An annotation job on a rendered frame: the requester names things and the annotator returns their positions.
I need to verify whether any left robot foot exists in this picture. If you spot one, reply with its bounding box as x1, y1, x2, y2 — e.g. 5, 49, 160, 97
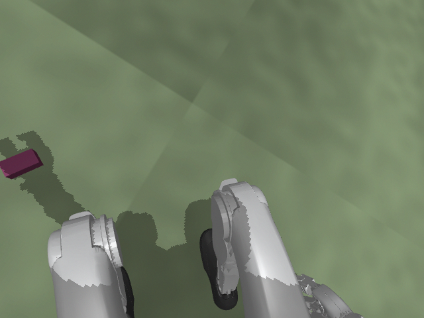
121, 266, 134, 318

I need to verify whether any right robot hand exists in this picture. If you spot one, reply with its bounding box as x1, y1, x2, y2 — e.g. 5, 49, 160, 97
296, 274, 353, 318

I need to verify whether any small box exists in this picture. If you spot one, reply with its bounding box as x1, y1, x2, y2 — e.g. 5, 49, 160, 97
0, 149, 43, 179

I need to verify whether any right robot foot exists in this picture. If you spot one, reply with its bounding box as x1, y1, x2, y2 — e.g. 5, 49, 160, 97
199, 229, 238, 310

